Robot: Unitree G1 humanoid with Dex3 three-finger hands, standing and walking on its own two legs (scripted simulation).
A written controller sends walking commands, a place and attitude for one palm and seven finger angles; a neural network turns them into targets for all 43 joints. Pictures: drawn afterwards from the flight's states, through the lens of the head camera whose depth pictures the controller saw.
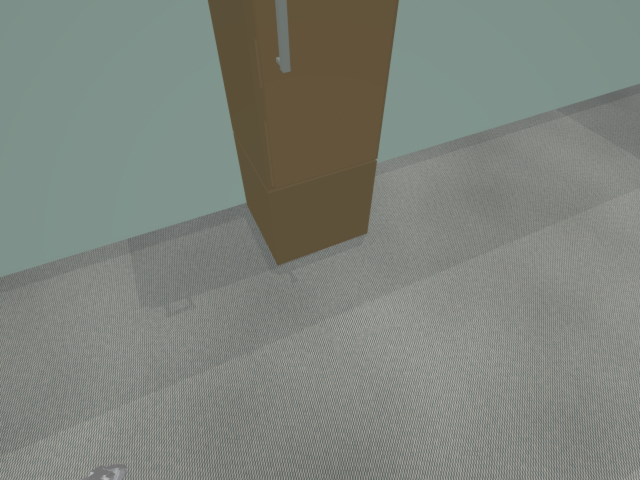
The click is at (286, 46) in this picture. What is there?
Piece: cupboard door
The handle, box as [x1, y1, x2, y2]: [275, 0, 290, 72]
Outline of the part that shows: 275,0 279,46 279,56 276,58 276,61 280,65 280,69 283,72 290,71 286,0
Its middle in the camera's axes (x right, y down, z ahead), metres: -0.10 -0.48 +0.89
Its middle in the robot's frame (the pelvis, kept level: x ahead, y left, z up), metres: +1.00 +0.15 +0.14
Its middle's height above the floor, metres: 0.91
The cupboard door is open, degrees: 0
